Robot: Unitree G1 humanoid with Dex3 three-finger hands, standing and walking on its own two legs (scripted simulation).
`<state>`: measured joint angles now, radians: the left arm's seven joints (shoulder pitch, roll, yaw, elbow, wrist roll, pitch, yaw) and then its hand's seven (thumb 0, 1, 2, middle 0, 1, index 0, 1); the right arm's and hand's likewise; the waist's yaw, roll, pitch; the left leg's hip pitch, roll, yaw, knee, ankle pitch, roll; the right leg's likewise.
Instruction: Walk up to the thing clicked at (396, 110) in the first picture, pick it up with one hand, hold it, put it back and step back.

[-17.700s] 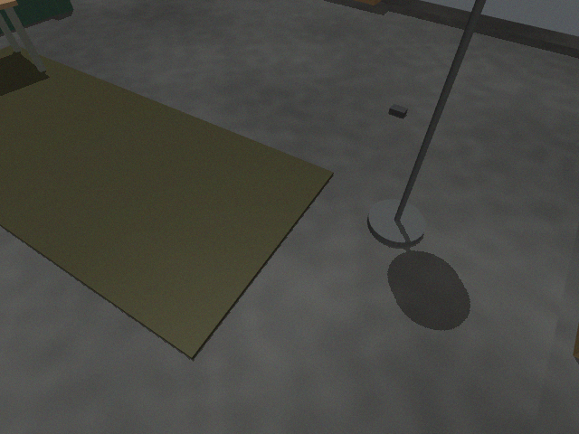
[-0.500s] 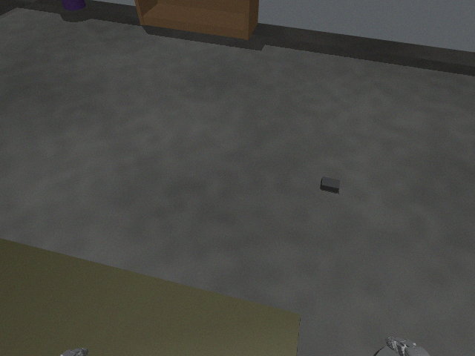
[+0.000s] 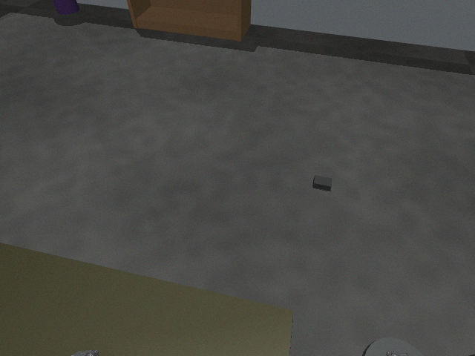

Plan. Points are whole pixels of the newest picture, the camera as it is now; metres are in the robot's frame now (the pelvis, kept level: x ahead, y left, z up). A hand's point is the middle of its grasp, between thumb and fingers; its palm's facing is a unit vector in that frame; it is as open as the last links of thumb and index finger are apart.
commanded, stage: stand
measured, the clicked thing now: (322, 182) +1.05 -0.47 -0.78
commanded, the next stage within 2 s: none
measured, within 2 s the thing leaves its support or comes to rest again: neither
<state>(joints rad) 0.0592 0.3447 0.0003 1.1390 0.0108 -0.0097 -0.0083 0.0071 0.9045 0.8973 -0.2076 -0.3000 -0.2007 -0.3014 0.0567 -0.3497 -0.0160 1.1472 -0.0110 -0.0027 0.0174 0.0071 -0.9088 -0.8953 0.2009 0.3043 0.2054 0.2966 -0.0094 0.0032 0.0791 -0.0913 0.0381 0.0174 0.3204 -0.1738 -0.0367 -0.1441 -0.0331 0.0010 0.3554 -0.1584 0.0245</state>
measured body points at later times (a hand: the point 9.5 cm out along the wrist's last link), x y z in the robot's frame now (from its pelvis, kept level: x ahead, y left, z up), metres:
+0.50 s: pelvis +0.00 -0.01 +0.00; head +0.01 -0.01 +0.45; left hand +0.08 +0.30 -0.13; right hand +0.07 -0.31 -0.14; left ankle +0.00 +0.14 -0.75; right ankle +0.03 -0.13 -0.75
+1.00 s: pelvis +0.02 +0.00 +0.00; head +0.03 +0.00 +0.45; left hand +0.10 +0.30 -0.13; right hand +0.10 -0.30 -0.13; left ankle +0.00 +0.14 -0.75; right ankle +0.03 -0.13 -0.75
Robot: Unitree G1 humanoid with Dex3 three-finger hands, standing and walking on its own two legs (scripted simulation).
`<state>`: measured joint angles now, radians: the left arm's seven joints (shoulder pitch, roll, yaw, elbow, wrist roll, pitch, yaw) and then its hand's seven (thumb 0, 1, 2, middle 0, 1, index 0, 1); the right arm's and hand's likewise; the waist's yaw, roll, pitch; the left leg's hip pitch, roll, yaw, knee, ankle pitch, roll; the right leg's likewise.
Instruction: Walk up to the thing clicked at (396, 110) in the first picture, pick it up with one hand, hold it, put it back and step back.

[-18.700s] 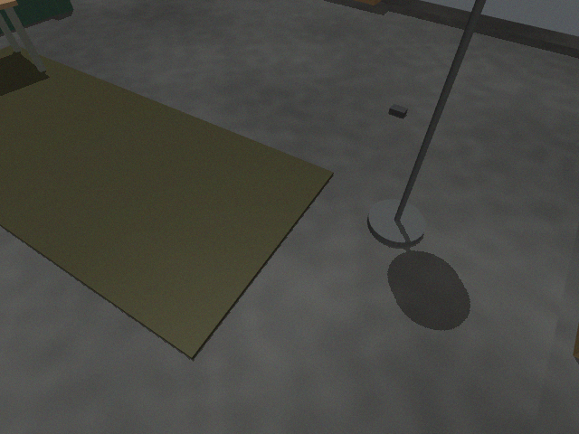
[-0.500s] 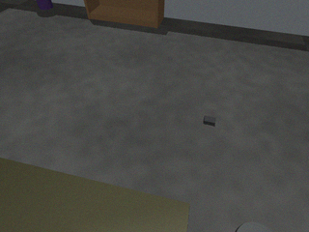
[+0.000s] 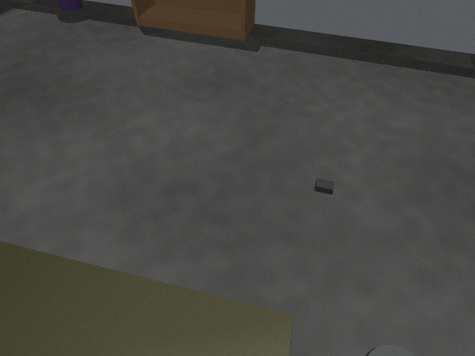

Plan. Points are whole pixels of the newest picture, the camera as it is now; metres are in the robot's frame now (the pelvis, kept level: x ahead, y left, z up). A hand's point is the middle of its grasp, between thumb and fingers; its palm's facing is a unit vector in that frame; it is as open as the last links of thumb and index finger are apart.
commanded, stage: stand
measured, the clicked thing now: (324, 185) +1.03 -0.47 -0.78
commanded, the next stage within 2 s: walk up in 1.20 s
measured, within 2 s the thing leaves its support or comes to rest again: neither
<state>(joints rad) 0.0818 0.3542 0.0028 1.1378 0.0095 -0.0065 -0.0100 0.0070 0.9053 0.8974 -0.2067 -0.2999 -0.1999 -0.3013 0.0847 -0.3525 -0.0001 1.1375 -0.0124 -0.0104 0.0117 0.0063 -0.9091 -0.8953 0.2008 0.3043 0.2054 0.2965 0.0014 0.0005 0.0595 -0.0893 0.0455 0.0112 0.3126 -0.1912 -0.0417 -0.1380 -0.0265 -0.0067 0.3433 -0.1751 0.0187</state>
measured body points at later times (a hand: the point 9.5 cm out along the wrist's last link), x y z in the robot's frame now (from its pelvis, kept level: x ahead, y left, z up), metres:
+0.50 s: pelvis +0.00 +0.00 +0.00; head +0.01 +0.00 +0.45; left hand +0.08 +0.30 -0.13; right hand +0.08 -0.30 -0.13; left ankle -0.01 +0.15 -0.75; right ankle +0.01 -0.13 -0.75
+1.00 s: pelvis +0.00 +0.00 +0.00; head +0.01 +0.00 +0.45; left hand +0.07 +0.31 -0.13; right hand +0.07 -0.30 -0.14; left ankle -0.01 +0.15 -0.75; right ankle +0.01 -0.13 -0.75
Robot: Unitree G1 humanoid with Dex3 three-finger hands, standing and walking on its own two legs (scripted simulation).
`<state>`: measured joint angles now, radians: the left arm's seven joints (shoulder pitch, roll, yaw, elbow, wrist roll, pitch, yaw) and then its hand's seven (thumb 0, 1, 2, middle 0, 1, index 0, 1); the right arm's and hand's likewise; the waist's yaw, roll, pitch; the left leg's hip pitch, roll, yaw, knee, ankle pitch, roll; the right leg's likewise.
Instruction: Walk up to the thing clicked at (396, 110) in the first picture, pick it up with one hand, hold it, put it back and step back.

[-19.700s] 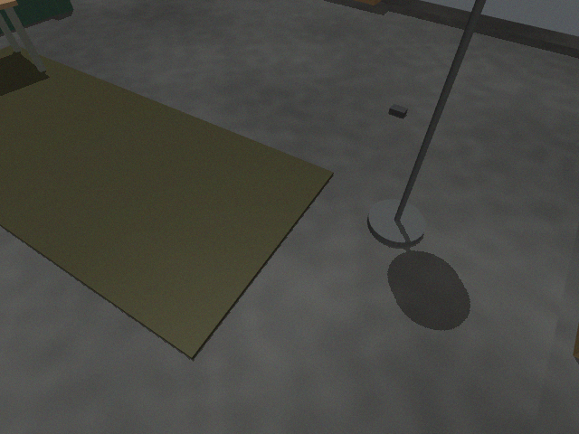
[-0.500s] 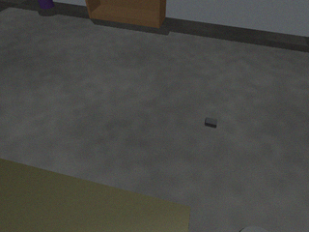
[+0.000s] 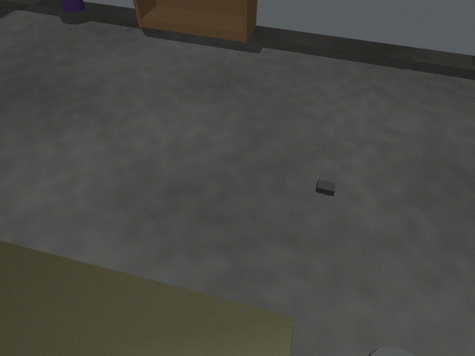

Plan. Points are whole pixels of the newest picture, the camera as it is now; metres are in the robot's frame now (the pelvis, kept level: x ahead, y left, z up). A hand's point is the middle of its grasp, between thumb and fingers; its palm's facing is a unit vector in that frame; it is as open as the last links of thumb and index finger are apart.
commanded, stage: stand
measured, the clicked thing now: (325, 187) +1.02 -0.48 -0.78
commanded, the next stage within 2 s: walk up in 0.20 s
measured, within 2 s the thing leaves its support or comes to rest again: neither
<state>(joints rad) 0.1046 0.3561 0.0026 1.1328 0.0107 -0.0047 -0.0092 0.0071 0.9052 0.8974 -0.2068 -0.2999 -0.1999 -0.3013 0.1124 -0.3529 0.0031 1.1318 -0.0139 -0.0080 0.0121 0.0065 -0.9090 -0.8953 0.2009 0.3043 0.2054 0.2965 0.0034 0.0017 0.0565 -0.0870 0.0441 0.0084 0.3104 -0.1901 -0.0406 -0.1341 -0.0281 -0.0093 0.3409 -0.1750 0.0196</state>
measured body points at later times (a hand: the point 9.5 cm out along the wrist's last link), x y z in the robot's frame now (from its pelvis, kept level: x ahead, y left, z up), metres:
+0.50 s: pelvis +0.06 +0.03 -0.02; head +0.06 +0.03 +0.43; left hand +0.07 +0.36 -0.13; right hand +0.14 -0.31 -0.13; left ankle +0.05 +0.14 -0.74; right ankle +0.01 -0.13 -0.75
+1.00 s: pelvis +0.29 +0.02 -0.03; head +0.31 +0.01 +0.42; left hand +0.44 +0.31 -0.13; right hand +0.30 -0.29 -0.16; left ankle +0.13 +0.14 -0.65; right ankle +0.38 -0.07 -0.75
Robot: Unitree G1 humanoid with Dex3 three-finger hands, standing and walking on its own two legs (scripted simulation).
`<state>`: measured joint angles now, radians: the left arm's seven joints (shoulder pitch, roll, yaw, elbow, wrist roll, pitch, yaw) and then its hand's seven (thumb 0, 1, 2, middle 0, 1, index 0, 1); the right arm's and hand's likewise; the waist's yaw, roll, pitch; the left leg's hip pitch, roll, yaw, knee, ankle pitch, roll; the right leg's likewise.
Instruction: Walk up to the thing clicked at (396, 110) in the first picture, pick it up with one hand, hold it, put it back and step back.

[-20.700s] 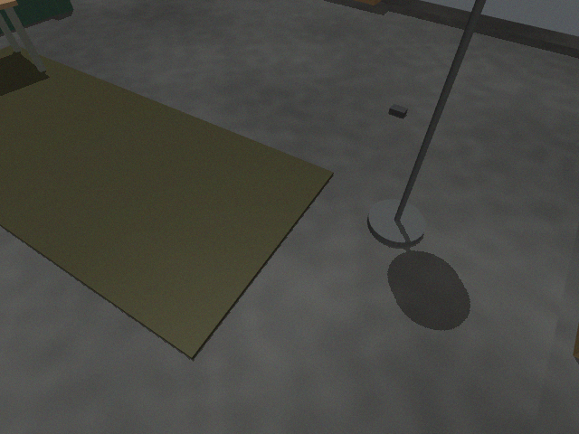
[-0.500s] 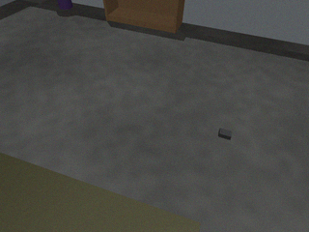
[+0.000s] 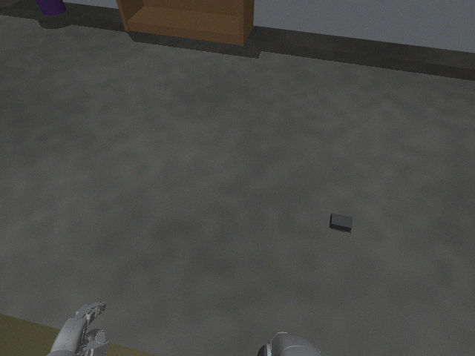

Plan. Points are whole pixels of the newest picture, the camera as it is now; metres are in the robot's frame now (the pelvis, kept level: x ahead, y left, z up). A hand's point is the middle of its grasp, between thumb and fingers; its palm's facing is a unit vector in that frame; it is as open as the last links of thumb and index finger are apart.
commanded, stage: walk up
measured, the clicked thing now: (340, 222) +0.74 -0.49 -0.75
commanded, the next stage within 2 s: none
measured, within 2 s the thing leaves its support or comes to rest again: neither
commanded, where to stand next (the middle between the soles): +0.85 +0.01 m, yaw -1 degrees
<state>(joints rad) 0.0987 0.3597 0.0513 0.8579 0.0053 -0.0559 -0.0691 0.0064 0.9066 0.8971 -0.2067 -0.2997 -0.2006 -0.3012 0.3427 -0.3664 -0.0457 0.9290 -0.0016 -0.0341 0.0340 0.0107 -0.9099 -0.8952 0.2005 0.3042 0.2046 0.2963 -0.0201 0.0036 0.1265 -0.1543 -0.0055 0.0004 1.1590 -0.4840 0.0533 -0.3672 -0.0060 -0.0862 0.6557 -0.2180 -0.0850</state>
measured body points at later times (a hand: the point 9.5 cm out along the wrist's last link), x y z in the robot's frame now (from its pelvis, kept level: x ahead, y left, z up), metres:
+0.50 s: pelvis +0.26 +0.07 -0.01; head +0.27 +0.12 +0.44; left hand +0.30 +0.40 -0.15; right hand +0.33 -0.25 -0.09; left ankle +0.30 +0.17 -0.74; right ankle +0.19 -0.07 -0.66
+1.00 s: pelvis +0.49 +0.04 -0.01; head +0.52 +0.02 +0.44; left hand +0.62 +0.33 -0.10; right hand +0.52 -0.27 -0.13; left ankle +0.37 +0.17 -0.64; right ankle +0.54 -0.05 -0.74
